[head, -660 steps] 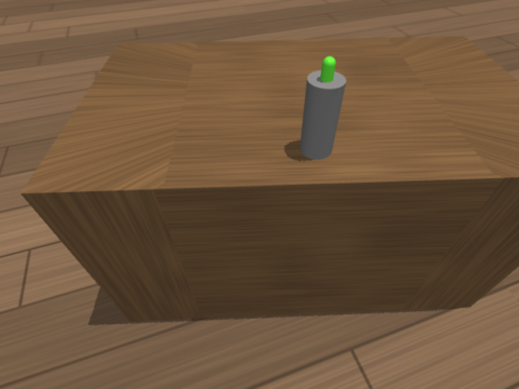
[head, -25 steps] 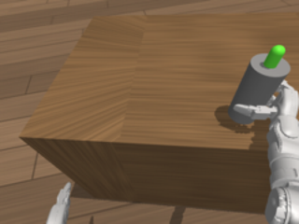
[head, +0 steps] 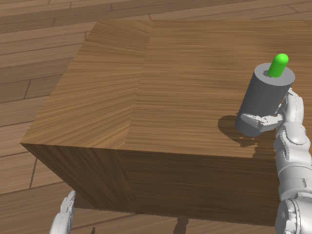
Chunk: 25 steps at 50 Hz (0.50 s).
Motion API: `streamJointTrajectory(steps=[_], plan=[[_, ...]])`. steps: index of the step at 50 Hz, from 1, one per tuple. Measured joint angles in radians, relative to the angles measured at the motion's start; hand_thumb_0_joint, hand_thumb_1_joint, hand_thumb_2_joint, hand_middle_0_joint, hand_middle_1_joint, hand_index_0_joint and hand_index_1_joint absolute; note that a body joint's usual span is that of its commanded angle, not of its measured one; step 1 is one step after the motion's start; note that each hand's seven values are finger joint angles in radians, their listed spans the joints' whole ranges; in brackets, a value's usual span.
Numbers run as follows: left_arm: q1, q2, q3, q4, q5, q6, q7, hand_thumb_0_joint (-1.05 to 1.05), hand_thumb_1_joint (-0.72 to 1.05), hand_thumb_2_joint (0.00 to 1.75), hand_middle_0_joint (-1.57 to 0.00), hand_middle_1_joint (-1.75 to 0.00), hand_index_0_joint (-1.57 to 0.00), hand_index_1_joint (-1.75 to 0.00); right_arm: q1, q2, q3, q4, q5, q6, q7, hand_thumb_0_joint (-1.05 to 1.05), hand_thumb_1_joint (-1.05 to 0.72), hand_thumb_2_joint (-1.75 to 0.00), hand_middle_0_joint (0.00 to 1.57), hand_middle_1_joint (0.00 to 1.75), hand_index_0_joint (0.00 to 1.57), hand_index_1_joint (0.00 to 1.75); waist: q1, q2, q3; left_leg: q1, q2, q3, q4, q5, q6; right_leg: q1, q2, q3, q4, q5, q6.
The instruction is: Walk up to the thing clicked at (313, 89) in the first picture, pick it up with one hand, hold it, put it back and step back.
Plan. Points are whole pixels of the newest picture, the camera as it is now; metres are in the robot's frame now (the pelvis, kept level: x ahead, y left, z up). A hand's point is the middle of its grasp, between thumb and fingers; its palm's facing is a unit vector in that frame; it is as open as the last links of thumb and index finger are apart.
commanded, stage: settle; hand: right
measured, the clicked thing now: (262, 96) +0.44 -0.21 +0.13
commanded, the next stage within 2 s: lift in 0.54 s
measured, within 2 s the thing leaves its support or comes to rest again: neither
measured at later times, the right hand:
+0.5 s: hand (265, 95) +0.44 -0.22 +0.13, palm faces +0.25 +0.97 -0.03, open 11.2 cm
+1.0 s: hand (269, 86) +0.42 -0.20 +0.18, palm faces +0.24 +0.97 -0.02, open 11.2 cm
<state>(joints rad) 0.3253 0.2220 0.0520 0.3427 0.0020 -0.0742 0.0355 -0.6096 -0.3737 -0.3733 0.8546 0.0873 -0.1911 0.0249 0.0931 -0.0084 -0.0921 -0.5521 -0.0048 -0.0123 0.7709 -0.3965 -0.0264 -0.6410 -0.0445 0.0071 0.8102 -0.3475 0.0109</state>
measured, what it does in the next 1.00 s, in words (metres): stands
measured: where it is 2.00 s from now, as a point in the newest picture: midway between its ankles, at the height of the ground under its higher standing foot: outside the picture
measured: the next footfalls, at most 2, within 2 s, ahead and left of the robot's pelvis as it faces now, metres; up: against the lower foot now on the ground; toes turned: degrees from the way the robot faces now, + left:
none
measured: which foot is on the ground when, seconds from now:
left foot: down 0.00-1.00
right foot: down 0.00-1.00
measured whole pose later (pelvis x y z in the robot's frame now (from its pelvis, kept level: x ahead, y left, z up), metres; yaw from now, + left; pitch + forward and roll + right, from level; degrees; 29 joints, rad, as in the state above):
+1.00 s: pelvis +0.00 +0.01 +0.02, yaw +0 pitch +4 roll +0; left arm 0.28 0.22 0.07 0.50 -0.02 -0.11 0.09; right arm -0.57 -0.32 -0.30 0.59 0.14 0.01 -0.01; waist 0.04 -0.03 -0.07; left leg -0.36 0.01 -0.02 0.64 -0.35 -0.02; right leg -0.43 -0.04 0.00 0.65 -0.28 0.02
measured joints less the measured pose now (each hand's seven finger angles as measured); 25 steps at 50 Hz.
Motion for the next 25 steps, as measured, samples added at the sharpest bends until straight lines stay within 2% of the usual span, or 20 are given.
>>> streamJointTrajectory(steps=[7,11,14,17,25], plan=[[-0.007,0.009,0.003,0.022,-0.007,-0.001,0.019,-0.01,-0.54,0.06,-0.06,-0.06,-0.06,-0.06,-0.009,-0.006,0.002,-0.025,0.01,0.025,-0.015,-0.03,0.56,-0.92,0.7,1.03,0.73,1.06,-0.005,-0.002,0.015,0.034,0.003,-0.002,-0.02,0.007,0.0,0.038,0.002,-0.003,-0.027,0.01,0.0],[-0.013,0.015,0.008,0.048,-0.011,-0.019,0.027,-0.01,-0.54,0.07,-0.06,-0.06,-0.06,-0.05,-0.035,-0.011,0.022,0.003,0.02,0.027,-0.009,-0.03,0.57,-0.94,0.7,1.04,0.72,1.08,-0.011,0.003,0.018,0.057,0.004,0.0,-0.035,0.011,0.003,0.062,0.004,-0.001,-0.045,0.016,0.002],[-0.023,0.014,0.003,0.054,-0.009,-0.017,0.027,-0.01,-0.54,0.06,-0.06,-0.06,-0.06,-0.05,-0.028,-0.011,0.013,-0.009,0.013,0.05,-0.005,-0.03,0.58,-0.95,0.7,1.05,0.72,1.08,-0.008,0.001,0.012,0.063,0.002,-0.002,-0.045,0.016,0.003,0.07,0.002,-0.004,-0.057,0.021,0.003],[-0.026,0.01,0.003,0.079,-0.01,-0.028,0.027,-0.01,-0.54,0.06,-0.06,-0.06,-0.06,-0.05,-0.035,-0.007,0.023,-0.003,0.019,0.053,-0.001,-0.03,0.59,-0.96,0.7,1.06,0.72,1.09,-0.012,-0.003,0.02,0.078,0.003,0.0,-0.055,0.019,0.003,0.084,0.003,-0.002,-0.067,0.025,0.004],[-0.029,0.01,0.005,0.075,-0.015,-0.023,0.033,-0.01,-0.54,0.07,-0.06,-0.06,-0.06,-0.05,-0.029,0.002,0.016,-0.049,0.021,0.08,-0.009,-0.03,0.6,-0.98,0.69,1.07,0.72,1.11,-0.014,-0.006,0.032,0.103,0.005,-0.005,-0.074,0.029,0.003,0.114,0.005,-0.008,-0.093,0.037,0.004]])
